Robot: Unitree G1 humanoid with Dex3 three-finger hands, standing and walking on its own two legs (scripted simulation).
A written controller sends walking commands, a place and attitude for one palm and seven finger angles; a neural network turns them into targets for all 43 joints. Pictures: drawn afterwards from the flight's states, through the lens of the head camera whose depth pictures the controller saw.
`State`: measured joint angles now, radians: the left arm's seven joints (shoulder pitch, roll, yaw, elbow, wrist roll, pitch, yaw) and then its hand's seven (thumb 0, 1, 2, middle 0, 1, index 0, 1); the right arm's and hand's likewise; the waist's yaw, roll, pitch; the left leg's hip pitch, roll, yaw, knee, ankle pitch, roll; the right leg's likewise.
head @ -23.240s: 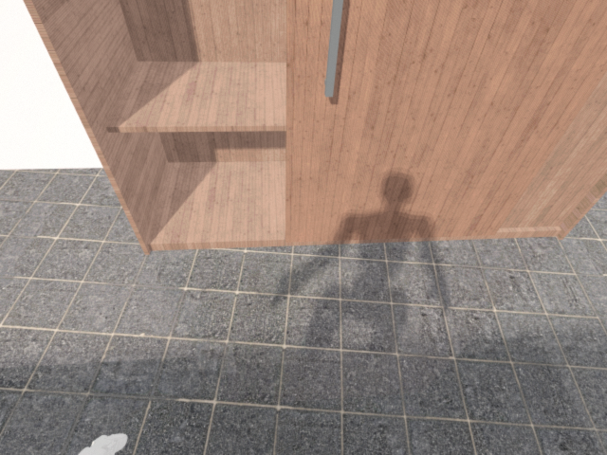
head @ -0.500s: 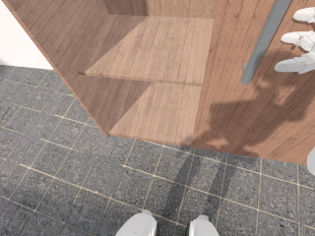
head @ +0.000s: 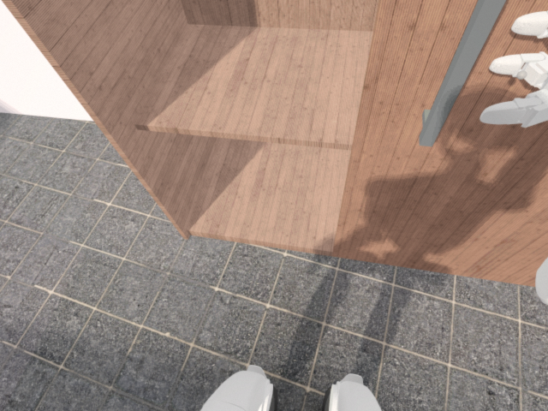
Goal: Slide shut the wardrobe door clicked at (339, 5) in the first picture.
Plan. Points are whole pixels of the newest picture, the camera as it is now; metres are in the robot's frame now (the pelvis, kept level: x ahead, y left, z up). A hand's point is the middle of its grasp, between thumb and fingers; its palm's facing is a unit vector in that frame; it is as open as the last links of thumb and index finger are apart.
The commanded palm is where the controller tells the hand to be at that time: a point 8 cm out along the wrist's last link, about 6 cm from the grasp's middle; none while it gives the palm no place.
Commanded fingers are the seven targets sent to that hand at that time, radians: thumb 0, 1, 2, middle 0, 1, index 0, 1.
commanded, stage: feel for the door with the fingertips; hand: right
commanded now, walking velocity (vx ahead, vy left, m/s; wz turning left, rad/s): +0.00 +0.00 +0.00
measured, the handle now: (456, 61) +0.57 -0.13 +0.16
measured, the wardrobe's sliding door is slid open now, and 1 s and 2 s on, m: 0.56 0.56 0.56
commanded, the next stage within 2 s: slide the fingers in behind the handle in 0.48 s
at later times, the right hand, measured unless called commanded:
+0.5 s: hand (512, 75) +0.54 -0.19 +0.17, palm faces +0.03 +1.00 -0.01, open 13.4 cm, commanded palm +0.55 -0.19 +0.15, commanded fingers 0.00 0.50 -0.30 0.30 1.20 0.30 1.20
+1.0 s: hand (510, 77) +0.54 -0.19 +0.17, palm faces +0.03 +1.00 -0.01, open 13.6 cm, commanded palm +0.53 -0.18 +0.15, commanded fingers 0.00 0.50 -0.30 0.30 1.20 0.30 1.20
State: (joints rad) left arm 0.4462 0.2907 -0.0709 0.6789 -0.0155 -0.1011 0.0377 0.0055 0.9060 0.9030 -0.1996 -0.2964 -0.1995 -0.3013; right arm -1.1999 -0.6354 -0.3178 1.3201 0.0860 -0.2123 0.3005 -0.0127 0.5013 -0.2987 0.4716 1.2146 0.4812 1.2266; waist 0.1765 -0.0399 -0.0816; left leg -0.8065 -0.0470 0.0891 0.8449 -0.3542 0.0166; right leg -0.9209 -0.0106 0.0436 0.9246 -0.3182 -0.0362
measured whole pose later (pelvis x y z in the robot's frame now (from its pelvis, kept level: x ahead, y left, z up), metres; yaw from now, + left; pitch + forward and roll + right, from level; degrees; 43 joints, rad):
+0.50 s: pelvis +0.01 +0.00 +0.00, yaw -2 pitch +17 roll +4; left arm 0.45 0.28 -0.04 0.73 0.00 -0.13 0.01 0.01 0.91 0.90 -0.20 -0.30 -0.20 -0.30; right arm -1.17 -0.53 -0.23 1.26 0.13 -0.23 0.18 -0.01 0.50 -0.30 0.40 1.26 0.39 1.25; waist 0.15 -0.03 -0.08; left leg -0.76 -0.03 0.11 0.83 -0.37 0.02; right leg -0.88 0.01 0.06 0.90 -0.32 -0.03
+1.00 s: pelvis +0.02 +0.01 +0.01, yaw -2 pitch +16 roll +4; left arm 0.42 0.27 -0.03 0.72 -0.01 -0.11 -0.01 0.01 0.91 0.90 -0.20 -0.30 -0.20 -0.30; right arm -1.10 -0.48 -0.20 1.21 0.16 -0.25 0.18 -0.01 0.50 -0.30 0.35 1.29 0.35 1.25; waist 0.11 -0.04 -0.09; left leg -0.71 -0.03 0.12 0.81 -0.39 0.03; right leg -0.84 0.01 0.07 0.89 -0.34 -0.03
